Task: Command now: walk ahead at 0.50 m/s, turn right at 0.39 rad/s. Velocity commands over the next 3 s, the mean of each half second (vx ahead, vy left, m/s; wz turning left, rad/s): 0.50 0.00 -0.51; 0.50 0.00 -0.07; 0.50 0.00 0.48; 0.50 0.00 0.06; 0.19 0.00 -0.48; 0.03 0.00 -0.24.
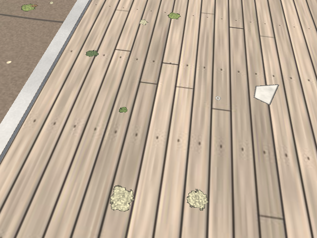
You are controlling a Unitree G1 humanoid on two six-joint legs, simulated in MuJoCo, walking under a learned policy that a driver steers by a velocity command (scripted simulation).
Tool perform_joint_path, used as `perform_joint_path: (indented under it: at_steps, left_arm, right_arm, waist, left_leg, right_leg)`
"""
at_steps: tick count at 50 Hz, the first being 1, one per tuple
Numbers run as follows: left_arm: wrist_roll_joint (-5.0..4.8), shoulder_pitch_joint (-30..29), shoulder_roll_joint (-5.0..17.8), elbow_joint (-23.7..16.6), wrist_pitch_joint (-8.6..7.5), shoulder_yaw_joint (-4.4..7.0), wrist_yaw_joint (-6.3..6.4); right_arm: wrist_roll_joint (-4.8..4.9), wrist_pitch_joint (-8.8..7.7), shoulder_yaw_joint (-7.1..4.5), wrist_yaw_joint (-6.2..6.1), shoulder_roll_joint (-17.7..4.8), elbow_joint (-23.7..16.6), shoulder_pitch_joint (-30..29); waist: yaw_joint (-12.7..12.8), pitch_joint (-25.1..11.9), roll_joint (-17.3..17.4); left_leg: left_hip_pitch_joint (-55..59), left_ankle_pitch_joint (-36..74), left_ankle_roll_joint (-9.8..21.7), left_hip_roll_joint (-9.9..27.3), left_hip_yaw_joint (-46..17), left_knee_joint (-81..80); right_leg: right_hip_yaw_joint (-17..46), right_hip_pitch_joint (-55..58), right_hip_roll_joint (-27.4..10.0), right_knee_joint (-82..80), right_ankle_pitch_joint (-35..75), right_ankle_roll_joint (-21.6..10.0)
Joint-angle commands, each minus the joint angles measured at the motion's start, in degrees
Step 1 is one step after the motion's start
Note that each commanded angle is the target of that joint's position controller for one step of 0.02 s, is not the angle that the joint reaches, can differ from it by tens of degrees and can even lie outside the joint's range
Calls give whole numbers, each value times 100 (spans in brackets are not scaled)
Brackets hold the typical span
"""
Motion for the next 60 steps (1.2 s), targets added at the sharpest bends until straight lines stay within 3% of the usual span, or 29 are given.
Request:
perform_joint_path:
  at_steps: [1, 7, 12, 15, 17, 18, 19, 20, 21, 22, 23, 24, 25, 28, 32, 35, 38, 41, 43, 44, 45, 46, 47, 48, 49, 51, 53, 56, 60]
  left_arm:
    - [7, 155, 191, -331, 83, 93, 14]
    - [67, -755, 40, -665, 63, 27, -134]
    - [69, -1614, 6, -1112, 58, -36, -305]
    - [64, -1535, 178, -1278, 82, 48, -372]
    - [40, -525, 530, -1100, 117, 257, -339]
    - [38, 440, 895, -852, 148, 462, -247]
    - [16, 822, 1588, -763, 185, 628, -121]
    - [35, 727, 1578, -984, 89, 553, -153]
    - [82, 657, 1112, -963, 13, 413, -191]
    - [80, 412, 918, -952, -43, 357, -188]
    - [64, 5, 721, -1006, -59, 293, -178]
    - [109, -292, 533, -1099, -67, 230, -151]
    - [160, -421, 485, -1186, -69, 207, -128]
    - [141, -341, 633, -1152, -111, 244, -38]
    - [110, 3, 625, -947, -100, 221, 58]
    - [117, 267, 694, -779, -119, 210, 49]
    - [126, 475, 736, -587, -104, 216, 38]
    - [134, 436, 820, -468, -45, 254, 79]
    - [162, 191, 854, -510, 11, 250, 113]
    - [214, 165, 735, -599, 31, 184, 153]
    - [304, 758, 348, -785, -60, 53, 138]
    - [257, 771, 235, -752, -182, -17, 83]
    - [90, 288, 649, -884, -310, 53, 4]
    - [17, -238, 669, -1022, -389, 44, -32]
    - [119, -511, 613, -1091, -435, 41, -30]
    - [289, -429, 572, -1114, -398, 88, 1]
    - [303, -310, 450, -1106, -320, 72, 24]
    - [301, -820, 296, -1258, -261, 18, 73]
    - [240, -1623, 133, -1424, -330, -41, 12]
  right_arm:
    - [-38, -201, -189, -33, -596, -165, -125]
    - [-27, -152, -275, -168, -880, 133, 95]
    - [100, 22, -355, -209, -1092, 411, 548]
    - [161, 153, -408, -241, -1290, 441, 490]
    - [203, 250, -434, -281, -1421, 403, 357]
    - [202, 244, -387, -304, -1346, 365, 330]
    - [-44, 147, -179, -259, -676, 113, 751]
    - [11, -92, -53, -181, -519, -44, 667]
    - [258, -250, -176, -105, -987, -194, -85]
    - [314, -331, -152, -96, -951, -290, -310]
    - [182, -345, -160, -142, -916, -203, -280]
    - [66, -298, -213, -171, -988, -148, -178]
    - [27, -223, -231, -162, -987, -131, -90]
    - [-33, -67, -186, -167, -757, -158, -105]
    - [-9, -74, -51, -111, -492, -314, -891]
    - [109, -123, -14, -4, -513, -371, -1306]
    - [141, -152, -31, 78, -650, -500, -1571]
    - [154, -158, -53, 165, -742, -531, -1370]
    - [133, -138, -198, 152, -980, -267, -387]
    - [102, -118, -302, 125, -1228, -79, 436]
    - [64, -103, -431, 115, -1791, -76, 975]
    - [197, -71, -377, 146, -1506, 51, 1205]
    - [226, -54, -269, 125, -1178, -19, 962]
    - [155, -19, -238, 95, -1061, -128, 638]
    - [99, 4, -204, 88, -994, -175, 394]
    - [55, 10, -146, 47, -866, -274, 170]
    - [99, 18, -169, -7, -921, -288, 179]
    - [143, 40, -239, -118, -1121, -205, 388]
    - [200, 144, -255, -215, -1138, -48, 762]
  waist:
    - [79, -112, 790]
    - [-155, 203, 534]
    - [-449, 475, 437]
    - [-229, 196, 663]
    - [393, -443, 778]
    - [884, -935, 583]
    - [592, -1430, -824]
    - [464, -2340, -878]
    - [749, -1823, -247]
    - [584, -1132, -95]
    - [288, -681, 266]
    - [70, -496, 161]
    - [-63, -440, 53]
    - [-140, -363, 66]
    - [208, -193, -127]
    - [466, -51, -237]
    - [554, 147, -189]
    - [370, 126, -232]
    - [-183, -526, -185]
    - [-541, -1143, 68]
    - [-361, -1896, 1225]
    - [-425, -2150, 1946]
    - [-544, -1475, 1320]
    - [-523, -875, 794]
    - [-373, -390, 362]
    - [-73, -305, 512]
    - [25, -319, 663]
    - [-100, -165, 608]
    - [-404, -136, 717]
  left_leg:
    - [560, 1043, 823, 1528, -1038, -1507]
    - [847, 1445, 709, 1451, -8, -1659]
    - [1710, 1811, 613, 1712, 375, -1406]
    - [2076, 3924, 442, 1751, 623, -603]
    - [1900, 5328, 264, 1601, 797, 945]
    - [1051, 4618, 36, 1361, 880, 2330]
    - [-1361, 356, -340, 653, 799, 4477]
    - [-2669, -2469, -444, -248, -585, 5679]
    - [-3295, -2054, -301, 103, -1100, 5791]
    - [-3362, -1537, -178, 343, -1034, 5380]
    - [-3033, -1164, -189, 580, -1010, 4846]
    - [-2595, -903, -238, 732, -1026, 4433]
    - [-2261, -746, -296, 778, -1034, 4262]
    - [-2087, -286, -556, 707, -850, 3558]
    - [-1846, 1304, -643, 525, -723, 1781]
    - [-1696, 2007, -532, 443, -652, 1080]
    - [-2213, 1565, -245, 447, -699, 778]
    - [-2195, 762, 85, 344, -634, 662]
    - [-777, 661, 365, -84, -287, 522]
    - [587, 955, 599, 157, -711, 625]
    - [2654, 648, 1443, 1417, -3054, 554]
    - [3489, -583, 1935, 1954, -5105, -473]
    - [3113, -1377, 1639, 1871, -4783, -670]
    - [2347, -1184, 1446, 1656, -4075, -739]
    - [1573, -590, 1358, 1435, -3560, -854]
    - [899, 441, 1288, 1096, -3048, -1020]
    - [590, 1042, 1351, 972, -2724, -1100]
    - [255, 1423, 1273, 779, -2332, -1157]
    - [19, 1136, 956, 502, -2165, -983]
  right_leg:
    - [344, -788, -346, 13, 644, 83]
    - [108, -974, -243, -1756, 2065, 87]
    - [-325, -1199, -150, -2640, 1766, -167]
    - [-769, -603, 232, -2800, 970, -457]
    - [-1041, 826, 718, -2955, 653, -757]
    - [-785, 2414, 819, -3335, 985, -996]
    - [1692, 4532, -618, -3409, 916, -1773]
    - [4532, 5385, -1515, -4517, -119, -2590]
    - [3960, 5097, -1403, -4857, -127, -2202]
    - [3153, 4306, -1185, -4859, 183, -1972]
    - [2492, 3417, -912, -4874, 762, -1758]
    - [2057, 2764, -720, -4966, 1306, -1666]
    - [1894, 2354, -592, -5095, 1603, -1648]
    - [1357, 1802, -416, -5247, 2415, -1673]
    - [738, 1631, -75, -5252, 2203, -1299]
    - [765, 1862, -298, -5328, 1525, -1224]
    - [895, 2712, -717, -5142, 1731, -1190]
    - [754, 3350, -938, -4755, 2825, -1011]
    - [298, 3315, -637, -3598, 4831, -801]
    - [15, 2706, -369, -2374, 4635, -609]
    - [-301, 692, 395, -247, 2322, -166]
    - [119, -789, 1002, 865, -1265, 34]
    - [524, -1419, 604, 1186, -1083, -70]
    - [414, -1464, 368, 973, -639, -136]
    - [319, -1368, 193, 492, -353, -139]
    - [296, -790, -3, -228, 25, -37]
    - [181, -646, -4, -645, 111, 141]
    - [80, -671, 101, -1677, 935, 379]
    - [36, -67, 424, -3073, 2188, 445]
